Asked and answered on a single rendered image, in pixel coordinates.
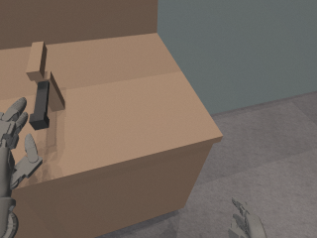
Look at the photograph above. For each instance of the robot left forearm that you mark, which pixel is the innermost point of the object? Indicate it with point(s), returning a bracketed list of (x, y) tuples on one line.
[(9, 222)]

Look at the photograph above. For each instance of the counter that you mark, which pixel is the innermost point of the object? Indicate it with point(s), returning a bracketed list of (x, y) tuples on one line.
[(128, 136)]

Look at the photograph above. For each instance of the tap lever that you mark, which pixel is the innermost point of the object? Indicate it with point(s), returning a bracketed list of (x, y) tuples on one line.
[(39, 119)]

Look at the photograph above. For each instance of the robot right hand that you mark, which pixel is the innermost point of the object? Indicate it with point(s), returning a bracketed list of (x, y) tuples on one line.
[(250, 227)]

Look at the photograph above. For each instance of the robot left hand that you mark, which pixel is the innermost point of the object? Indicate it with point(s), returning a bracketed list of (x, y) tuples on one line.
[(11, 124)]

